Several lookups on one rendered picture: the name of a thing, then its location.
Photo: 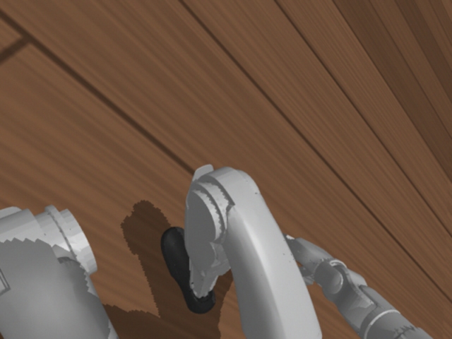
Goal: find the right robot hand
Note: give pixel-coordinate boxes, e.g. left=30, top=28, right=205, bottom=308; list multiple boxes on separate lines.
left=283, top=233, right=333, bottom=285

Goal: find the right robot foot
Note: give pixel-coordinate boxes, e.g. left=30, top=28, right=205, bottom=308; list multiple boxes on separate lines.
left=160, top=227, right=215, bottom=314

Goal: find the right robot arm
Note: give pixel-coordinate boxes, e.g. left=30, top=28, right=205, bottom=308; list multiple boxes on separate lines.
left=314, top=258, right=433, bottom=339

